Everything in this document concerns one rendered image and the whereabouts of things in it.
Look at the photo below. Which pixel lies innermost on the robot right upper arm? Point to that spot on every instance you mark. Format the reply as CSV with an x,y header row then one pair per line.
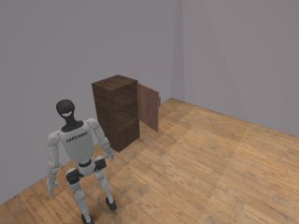
x,y
98,131

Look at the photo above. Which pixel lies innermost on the robot left upper arm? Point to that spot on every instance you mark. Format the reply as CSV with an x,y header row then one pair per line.
x,y
53,149

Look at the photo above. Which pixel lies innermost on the humanoid robot head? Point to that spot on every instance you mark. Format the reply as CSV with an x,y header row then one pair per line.
x,y
64,107

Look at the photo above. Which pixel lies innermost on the robot left thigh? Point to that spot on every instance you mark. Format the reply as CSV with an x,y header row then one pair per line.
x,y
72,177

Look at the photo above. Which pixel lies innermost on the right robot hand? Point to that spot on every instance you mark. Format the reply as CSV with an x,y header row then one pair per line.
x,y
111,155

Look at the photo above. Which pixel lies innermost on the robot left forearm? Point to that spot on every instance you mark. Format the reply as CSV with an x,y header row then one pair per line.
x,y
51,177

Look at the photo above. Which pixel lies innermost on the left robot hand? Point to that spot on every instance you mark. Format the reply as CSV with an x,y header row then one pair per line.
x,y
52,187

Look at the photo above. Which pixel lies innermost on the cupboard door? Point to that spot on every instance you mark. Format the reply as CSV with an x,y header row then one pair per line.
x,y
148,106

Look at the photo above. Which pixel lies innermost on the robot right forearm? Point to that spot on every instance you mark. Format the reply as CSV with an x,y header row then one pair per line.
x,y
107,148

